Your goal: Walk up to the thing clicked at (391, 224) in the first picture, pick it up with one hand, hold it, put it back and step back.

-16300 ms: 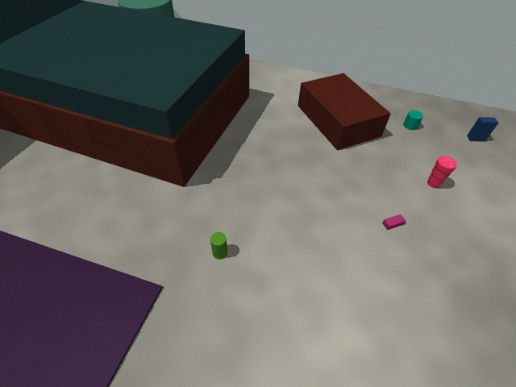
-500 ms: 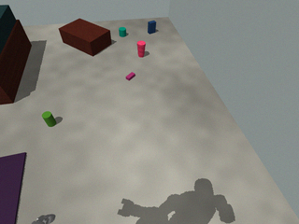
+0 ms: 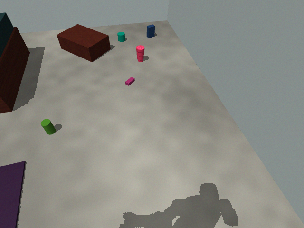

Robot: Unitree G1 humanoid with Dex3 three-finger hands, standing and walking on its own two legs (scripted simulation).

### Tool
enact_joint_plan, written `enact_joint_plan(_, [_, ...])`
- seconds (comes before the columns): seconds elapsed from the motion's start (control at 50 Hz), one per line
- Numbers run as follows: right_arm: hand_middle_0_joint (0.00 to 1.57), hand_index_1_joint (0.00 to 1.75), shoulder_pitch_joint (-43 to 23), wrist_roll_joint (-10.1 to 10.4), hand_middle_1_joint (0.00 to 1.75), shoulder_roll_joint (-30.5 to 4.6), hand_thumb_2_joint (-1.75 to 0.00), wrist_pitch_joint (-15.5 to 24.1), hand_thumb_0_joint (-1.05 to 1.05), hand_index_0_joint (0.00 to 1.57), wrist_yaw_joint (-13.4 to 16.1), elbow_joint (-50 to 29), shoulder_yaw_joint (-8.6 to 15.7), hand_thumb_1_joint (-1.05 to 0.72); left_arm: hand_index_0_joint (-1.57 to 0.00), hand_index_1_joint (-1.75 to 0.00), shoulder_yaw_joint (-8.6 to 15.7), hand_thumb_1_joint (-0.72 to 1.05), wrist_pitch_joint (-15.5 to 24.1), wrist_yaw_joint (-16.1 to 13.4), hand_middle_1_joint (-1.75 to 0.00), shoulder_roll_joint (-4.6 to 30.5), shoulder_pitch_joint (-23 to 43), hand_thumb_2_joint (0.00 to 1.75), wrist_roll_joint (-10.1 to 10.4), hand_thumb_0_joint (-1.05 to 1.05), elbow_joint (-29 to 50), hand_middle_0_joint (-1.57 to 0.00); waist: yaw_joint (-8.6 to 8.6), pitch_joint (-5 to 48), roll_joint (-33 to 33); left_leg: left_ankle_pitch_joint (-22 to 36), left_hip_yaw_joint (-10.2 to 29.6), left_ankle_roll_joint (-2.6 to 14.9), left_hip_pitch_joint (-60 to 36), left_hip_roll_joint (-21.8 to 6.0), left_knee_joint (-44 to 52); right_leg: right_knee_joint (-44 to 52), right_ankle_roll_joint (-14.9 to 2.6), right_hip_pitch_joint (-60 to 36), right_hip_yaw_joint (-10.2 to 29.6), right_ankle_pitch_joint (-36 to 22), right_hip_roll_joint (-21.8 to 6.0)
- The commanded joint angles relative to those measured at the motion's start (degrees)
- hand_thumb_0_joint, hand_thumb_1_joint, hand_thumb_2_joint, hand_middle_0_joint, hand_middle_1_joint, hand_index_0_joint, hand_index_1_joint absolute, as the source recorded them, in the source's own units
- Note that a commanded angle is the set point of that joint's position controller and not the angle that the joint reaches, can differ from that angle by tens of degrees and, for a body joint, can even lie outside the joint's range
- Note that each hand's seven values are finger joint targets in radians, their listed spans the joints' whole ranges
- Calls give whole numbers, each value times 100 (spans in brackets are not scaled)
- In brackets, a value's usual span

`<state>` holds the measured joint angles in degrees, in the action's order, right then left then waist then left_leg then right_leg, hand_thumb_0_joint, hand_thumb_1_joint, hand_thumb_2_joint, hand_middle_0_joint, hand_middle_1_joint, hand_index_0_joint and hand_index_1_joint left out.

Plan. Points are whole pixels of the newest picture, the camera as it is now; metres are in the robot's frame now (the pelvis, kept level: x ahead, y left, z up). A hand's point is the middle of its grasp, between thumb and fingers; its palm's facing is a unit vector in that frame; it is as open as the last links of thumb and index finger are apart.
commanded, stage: stand
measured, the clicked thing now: (130, 81) +1.50 +0.22 -0.77
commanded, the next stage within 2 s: none
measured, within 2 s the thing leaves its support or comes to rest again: neither
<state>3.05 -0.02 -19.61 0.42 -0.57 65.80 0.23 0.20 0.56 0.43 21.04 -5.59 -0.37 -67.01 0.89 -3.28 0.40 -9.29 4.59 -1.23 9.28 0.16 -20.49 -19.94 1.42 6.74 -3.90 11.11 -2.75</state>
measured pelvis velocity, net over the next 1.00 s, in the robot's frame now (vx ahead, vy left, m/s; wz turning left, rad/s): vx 0.01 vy -0.02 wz -0.01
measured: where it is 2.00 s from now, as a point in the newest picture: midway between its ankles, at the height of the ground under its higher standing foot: outside the picture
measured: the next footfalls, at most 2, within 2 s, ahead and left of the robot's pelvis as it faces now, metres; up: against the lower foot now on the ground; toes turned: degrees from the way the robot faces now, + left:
none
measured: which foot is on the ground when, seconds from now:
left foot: down 0.00-1.00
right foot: down 0.00-1.00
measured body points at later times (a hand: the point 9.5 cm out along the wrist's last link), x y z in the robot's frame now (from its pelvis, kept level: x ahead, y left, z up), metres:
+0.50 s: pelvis +0.01 -0.02 +0.00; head +0.03 -0.02 +0.45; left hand +0.10 +0.29 -0.13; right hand +0.10 -0.32 -0.13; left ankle +0.02 +0.13 -0.75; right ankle +0.00 -0.13 -0.75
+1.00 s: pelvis +0.01 -0.02 +0.00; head +0.02 -0.02 +0.45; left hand +0.09 +0.29 -0.13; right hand +0.09 -0.32 -0.13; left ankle +0.02 +0.13 -0.75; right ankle +0.00 -0.13 -0.75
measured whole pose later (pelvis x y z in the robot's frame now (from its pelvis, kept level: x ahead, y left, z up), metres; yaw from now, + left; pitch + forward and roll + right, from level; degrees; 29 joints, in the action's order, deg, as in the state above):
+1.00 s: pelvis +0.01 -0.02 +0.00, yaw -1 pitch -2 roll +0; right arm 5.6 -0.2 -20.3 0.5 -0.1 65.7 -0.8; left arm 0.9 0.3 0.5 20.1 -5.7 -0.3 -65.8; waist 0.5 -2.6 -0.4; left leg -9.4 4.3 -2.7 7.2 -1.6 -18.2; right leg -18.5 0.0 5.4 -3.7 11.5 -1.0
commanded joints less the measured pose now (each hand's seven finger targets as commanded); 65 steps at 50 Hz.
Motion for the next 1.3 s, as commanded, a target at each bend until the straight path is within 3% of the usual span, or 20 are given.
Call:
enact_joint_plan(0.0, [20,30,-319,-15,30,-1241,-90,113,0,20,82,-323,234,-90,-20,-30,229,90,136,-76,-30,1229,297,90,7,0,369,-20,-35,570,-57,793,408,200,-47,-608,302,407,-212,-174,543,-245,-561])
enact_joint_plan(0.08, [20,30,-287,-24,30,-1242,-90,93,0,20,82,-299,223,-90,-20,-30,244,90,127,-83,-30,1225,271,90,-1,0,375,-20,-40,476,-49,479,381,199,7,-588,347,448,-201,-125,561,-66,-550])
enact_joint_plan(0.2, [20,30,-197,-27,30,-1199,-90,104,0,20,85,-301,186,-90,-20,-30,263,90,120,-78,-30,1220,264,90,11,0,405,-20,-26,500,-53,821,349,156,-59,-604,340,412,-216,-171,573,-264,-560])
enact_joint_plan(0.24, [20,30,-184,-26,30,-1230,-90,96,0,20,94,-300,192,-90,-20,-30,273,90,110,-79,-30,1212,260,90,4,0,403,-20,-32,521,-30,696,333,170,-69,-595,313,429,-206,-163,563,-250,-533])
enact_joint_plan(0.38, [20,30,-135,-19,30,-1226,-90,103,0,20,124,-309,176,-90,-20,-30,300,90,116,-95,-30,1197,258,90,19,0,425,-20,-28,746,27,1436,255,159,-252,-661,183,310,-198,-401,539,-1178,-576])
enact_joint_plan(0.48, [20,30,-133,-15,30,-1215,-90,101,0,20,118,-310,151,-90,-20,-30,305,90,116,-89,-30,1184,283,90,28,0,450,-20,-31,654,36,1463,223,142,-231,-666,191,351,-183,-426,516,-1313,-548])
enact_joint_plan(0.52, [20,30,-97,-19,30,-1251,-90,89,0,20,123,-297,145,-90,-20,-30,311,90,110,-80,-30,1173,337,90,29,0,457,-20,-53,552,-34,1167,223,123,-141,-652,285,420,-190,-376,561,-927,-545])
enact_joint_plan(0.74, [20,30,-121,-35,30,-1266,-90,108,0,20,113,-351,148,-90,-20,-30,309,90,96,-70,-30,1160,301,90,-6,0,478,-20,-35,517,-92,995,254,141,-177,-679,359,488,-214,-261,533,-602,-504])
enact_joint_plan(0.78, [20,30,-90,-31,30,-1246,-90,101,0,20,111,-338,131,-90,-20,-30,308,90,98,-64,-30,1163,335,90,8,0,478,-20,-61,425,-74,749,231,149,-143,-649,383,542,-208,-172,586,-387,-506])
enact_joint_plan(0.88, [20,30,-45,-28,30,-1261,-90,120,0,20,117,-349,127,-90,-20,-30,312,90,113,-65,-30,1182,269,90,12,0,494,-20,-36,605,-72,1129,234,161,-216,-689,332,450,-217,-354,592,-850,-540])
enact_joint_plan(1.28, [20,30,57,-34,30,-1303,-90,101,0,20,107,-322,123,-90,-20,-30,261,90,108,-67,-30,1161,161,90,2,0,490,-20,-43,453,-103,754,257,176,-153,-685,402,504,-208,-196,576,-379,-511])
